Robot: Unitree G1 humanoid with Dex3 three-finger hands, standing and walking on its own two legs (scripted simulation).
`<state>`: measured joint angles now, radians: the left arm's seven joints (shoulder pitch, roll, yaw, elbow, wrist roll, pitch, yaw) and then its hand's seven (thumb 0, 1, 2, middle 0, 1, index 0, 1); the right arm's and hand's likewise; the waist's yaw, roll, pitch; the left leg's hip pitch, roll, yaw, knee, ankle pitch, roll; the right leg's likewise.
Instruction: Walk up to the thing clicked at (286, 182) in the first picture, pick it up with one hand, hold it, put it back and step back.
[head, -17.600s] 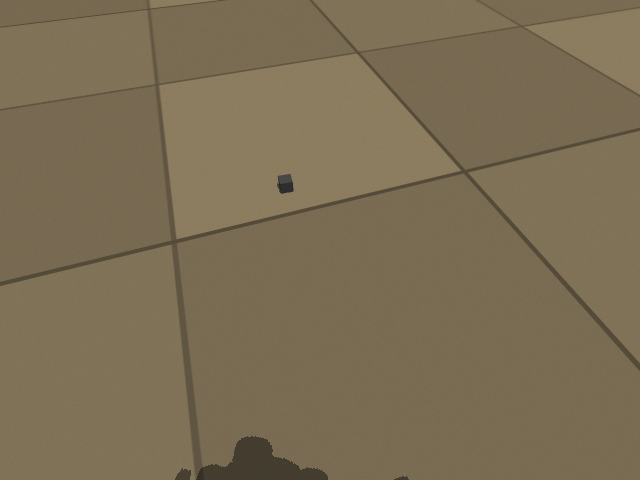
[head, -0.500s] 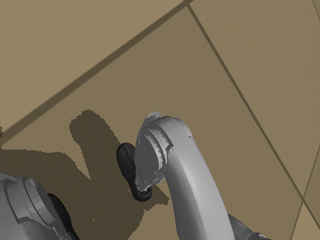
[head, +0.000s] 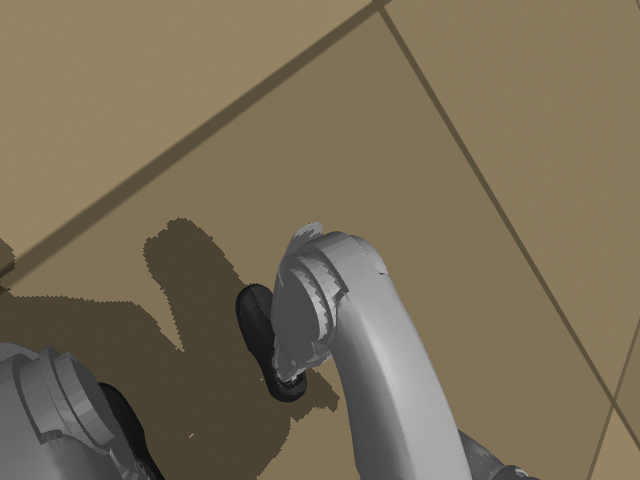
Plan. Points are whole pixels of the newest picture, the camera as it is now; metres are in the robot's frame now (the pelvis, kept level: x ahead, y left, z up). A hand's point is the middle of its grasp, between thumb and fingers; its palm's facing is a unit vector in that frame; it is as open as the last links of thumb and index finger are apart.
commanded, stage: close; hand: left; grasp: from above
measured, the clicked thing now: out of the picture +0.48 +0.33 -0.29
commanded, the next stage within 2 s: settle in 0.42 s
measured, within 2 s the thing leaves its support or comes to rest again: leaves its support in 0.84 s
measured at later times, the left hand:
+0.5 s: hand out of the picture +0.46 +0.34 -0.26, palm faces -0.39 -0.23 -0.89, open 9.1 cm
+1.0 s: hand out of the picture +0.48 +0.35 -0.22, palm faces -0.30 -0.23 -0.92, open 8.8 cm
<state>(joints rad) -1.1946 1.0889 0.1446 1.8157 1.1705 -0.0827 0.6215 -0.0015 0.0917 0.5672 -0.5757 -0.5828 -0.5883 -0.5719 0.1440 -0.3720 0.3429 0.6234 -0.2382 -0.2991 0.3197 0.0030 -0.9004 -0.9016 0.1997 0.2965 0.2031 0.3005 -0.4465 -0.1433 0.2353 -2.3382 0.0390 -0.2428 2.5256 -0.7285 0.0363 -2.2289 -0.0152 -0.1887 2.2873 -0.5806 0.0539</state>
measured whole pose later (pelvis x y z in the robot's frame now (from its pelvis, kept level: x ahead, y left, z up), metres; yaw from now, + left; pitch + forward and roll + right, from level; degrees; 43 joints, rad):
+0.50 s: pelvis +0.00 +0.00 +0.00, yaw +0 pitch +29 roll -16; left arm -1.21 1.10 0.12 1.82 1.15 -0.09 0.61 0.01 0.16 0.43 -0.87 -0.45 -0.75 -0.45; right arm 0.15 -0.37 0.35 0.62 -0.23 -0.28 0.29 0.00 -0.90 -0.90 0.20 0.30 0.20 0.30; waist -0.45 -0.14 0.23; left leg -2.34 0.04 -0.24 2.52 -0.73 0.04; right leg -2.23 -0.01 -0.19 2.28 -0.58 0.06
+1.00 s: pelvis +0.01 +0.00 +0.01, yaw +1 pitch +32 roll -15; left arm -1.12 0.97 0.19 1.60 1.15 -0.03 0.54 0.04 0.23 0.32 -1.13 -0.31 -0.80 -0.33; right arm 0.21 -0.36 0.24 0.66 -0.20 -0.26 0.31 0.00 -0.91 -0.90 0.20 0.30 0.20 0.30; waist -0.39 -0.08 0.12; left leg -2.35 0.04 -0.21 2.49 -0.73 0.03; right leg -2.26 -0.02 -0.16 2.28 -0.60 0.04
